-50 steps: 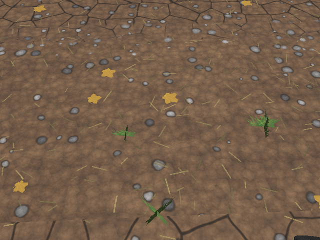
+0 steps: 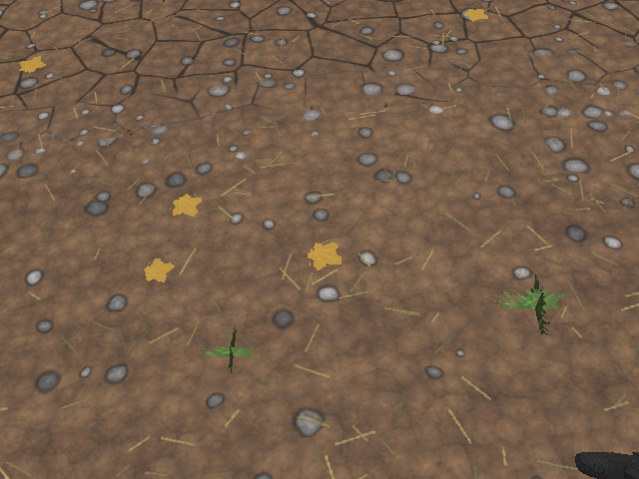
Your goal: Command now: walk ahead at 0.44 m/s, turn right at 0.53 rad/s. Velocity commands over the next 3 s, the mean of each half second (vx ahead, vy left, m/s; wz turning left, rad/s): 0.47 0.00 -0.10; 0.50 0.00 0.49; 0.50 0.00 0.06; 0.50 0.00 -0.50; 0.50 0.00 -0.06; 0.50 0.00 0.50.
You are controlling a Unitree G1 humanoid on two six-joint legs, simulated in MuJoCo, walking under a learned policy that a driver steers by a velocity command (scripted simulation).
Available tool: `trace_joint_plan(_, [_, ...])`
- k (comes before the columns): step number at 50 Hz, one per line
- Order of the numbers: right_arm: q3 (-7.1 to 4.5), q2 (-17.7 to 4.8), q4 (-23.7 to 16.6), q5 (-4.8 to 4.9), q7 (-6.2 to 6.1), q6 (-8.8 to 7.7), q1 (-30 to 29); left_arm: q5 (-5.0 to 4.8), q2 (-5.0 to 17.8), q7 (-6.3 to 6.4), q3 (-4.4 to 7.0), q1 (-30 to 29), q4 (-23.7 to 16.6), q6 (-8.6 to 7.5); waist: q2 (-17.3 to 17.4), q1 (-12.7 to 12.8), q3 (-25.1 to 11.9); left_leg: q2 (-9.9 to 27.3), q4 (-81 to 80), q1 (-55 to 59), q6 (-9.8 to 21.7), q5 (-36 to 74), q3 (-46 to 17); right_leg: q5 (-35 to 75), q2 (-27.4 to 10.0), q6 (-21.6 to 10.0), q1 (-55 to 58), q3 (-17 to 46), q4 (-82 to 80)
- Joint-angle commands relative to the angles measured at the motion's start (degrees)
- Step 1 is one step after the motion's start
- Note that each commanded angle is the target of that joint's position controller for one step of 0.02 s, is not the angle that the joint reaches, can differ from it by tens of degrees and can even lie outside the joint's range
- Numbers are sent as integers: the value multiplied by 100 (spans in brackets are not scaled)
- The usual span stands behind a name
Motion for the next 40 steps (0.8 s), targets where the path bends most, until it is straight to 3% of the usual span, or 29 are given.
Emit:
trace_joint_plan(1, [80,-3,-578,0,32,-118,-985,-44,1008,178,292,-88,-252,-26,-548,60,217,-289,-1397,8,-86,1008,267,2962,-848,-735,-177,770,-609])
trace_joint_plan(4, [50,-125,-658,115,103,-170,-1447,-61,1053,192,324,204,-110,-30,-736,244,183,-439,-2300,641,-15,1624,245,2610,-1007,-656,-257,949,-582])
trace_joint_plan(7, [-66,-380,-622,141,114,-209,-1324,-77,1024,180,345,200,-13,-65,-854,109,104,-377,-2634,1036,270,1497,88,3025,-1254,-499,252,1177,-240])
trace_joint_plan(9, [-212,-633,-416,100,79,-222,-469,-25,1066,150,372,-5,-78,-59,-913,-387,-455,-538,-2754,2133,622,1232,321,4902,-1082,-317,488,992,825])
trace_joint_plan(10, [-260,-758,-248,44,49,-217,406,35,949,109,323,-204,-207,-66,-901,-831,-1025,-144,-2575,3490,923,1452,35,4791,-874,-177,-72,902,1921])
trace_joint_plan(11, [-331,-1158,-121,-24,28,-182,1419,196,568,82,198,142,-293,-102,214,-949,-2059,1026,-2266,5421,1560,1539,-1527,2499,-257,28,-1337,607,3866])
trace_joint_plan(12, [-335,-1179,278,52,146,-181,1790,-31,305,11,94,1080,-87,-145,1897,-581,-2823,2107,-3243,6582,2425,-150,-4372,-1690,450,260,-2841,800,5528])
trace_joint_plan(13, [-243,-726,199,198,117,-149,1553,-128,831,-20,187,606,-91,-171,1128,-713,-1999,1807,-3656,6063,2181,-1488,-4394,-1348,14,239,-3487,758,5892])
trace_joint_plan(14, [-160,-524,137,228,80,-118,966,-80,1022,-23,212,-328,-375,-202,536,-731,-950,1550,-3857,4963,1924,-1279,-3518,-705,-271,211,-3623,432,5664])
trace_joint_plan(15, [-123,-517,107,160,77,-86,648,46,920,7,183,-806,-511,-262,-46,-558,-410,1324,-3983,4019,1813,-470,-3018,-333,-463,205,-3482,251,5312])
trace_joint_plan(16, [-117,-505,106,115,82,-81,525,172,852,28,195,-929,-577,-308,-153,-394,-193,1126,-4063,3459,1763,268,-2673,-134,-622,222,-3263,194,4924])
trace_joint_plan(17, [-79,-454,116,77,50,-84,511,190,747,19,174,-835,-612,-335,39,-235,-232,988,-4170,3181,1771,731,-2461,-50,-722,255,-2997,183,4706])
trace_joint_plan(19, [-56,-386,217,147,8,-90,557,206,575,17,108,-736,-627,-350,236,-107,-259,853,-4297,2956,1854,1114,-2126,-89,-801,396,-2881,36,4047])
trace_joint_plan(21, [-102,-556,305,211,-62,-54,643,239,394,10,5,-1097,-771,-346,245,-150,-101,761,-4397,2462,1858,1171,-1760,-4,-785,564,-2697,-171,3106])
trace_joint_plan(23, [-170,-761,367,230,-120,11,745,230,283,-21,-82,-1568,-873,-369,273,-302,4,525,-4406,1972,1684,968,-1421,853,-649,650,-2184,-295,2175])
trace_joint_plan(25, [-206,-878,447,244,-136,68,1015,157,392,-60,-65,-1905,-934,-397,321,-462,-10,488,-4317,1819,1550,805,-1411,1682,-455,730,-1762,-303,1615])
trace_joint_plan(28, [-202,-863,513,295,-146,137,1327,77,611,-86,17,-2183,-1067,-439,342,-513,-25,592,-3960,2079,1367,227,-1793,1738,-345,686,-1452,-154,1040])
trace_joint_plan(30, [-197,-832,501,280,-157,177,1355,58,739,-84,110,-2004,-1059,-477,402,-328,-95,581,-3564,2193,1182,-78,-2022,1495,-324,545,-961,-177,734])
trace_joint_plan(31, [-162,-708,484,262,-153,185,1367,65,807,-66,174,-1688,-994,-484,437,-155,-192,429,-3233,2100,1040,-75,-2003,1305,-360,418,-456,-212,575])
trace_joint_plan(32, [-86,-476,411,225,-142,161,1286,110,1001,-21,266,-1075,-925,-500,334,178,-516,152,-2368,1760,818,-36,-1762,1078,-767,192,432,98,504])
trace_joint_plan(33, [61,-13,274,104,-134,132,1386,171,1402,36,366,-97,-823,-468,-682,473,-1316,-330,-419,949,524,-1465,-1063,807,-2003,-203,1803,1310,414])
trace_joint_plan(34, [69,-98,91,339,-151,85,1983,235,1688,-38,434,98,-643,-388,-2365,131,-1606,-510,1061,-607,364,-2323,-634,-866,-2962,-977,2460,3852,-325])
trace_joint_plan(35, [-60,-640,230,389,-196,129,1779,189,1157,-56,331,-174,-754,-387,-1405,230,-989,-145,1731,-1020,276,-1789,-796,-1587,-2738,-894,1998,3706,-567])
trace_joint_plan(36, [-110,-785,161,317,-194,172,1288,159,882,-36,247,-393,-773,-375,-966,274,-474,-14,1868,-1098,248,-1241,-685,-1037,-2491,-706,1496,2752,-549])
trace_joint_plan(37, [-111,-690,166,252,-196,214,1135,197,722,-47,179,-672,-796,-373,-604,133,-275,152,1784,-854,204,-828,-634,-168,-2202,-608,1002,2061,-621])
trace_joint_plan(38, [-123,-622,106,206,-177,237,1010,217,605,-53,150,-849,-746,-367,-618,19,-77,274,1580,-756,180,-597,-623,403,-1997,-585,662,1568,-728])
trace_joint_plan(40, [-103,-434,78,234,-120,305,974,224,562,-46,154,-921,-639,-412,-778,-109,36,410,1378,-429,149,-361,-505,1101,-1788,-523,246,848,-960])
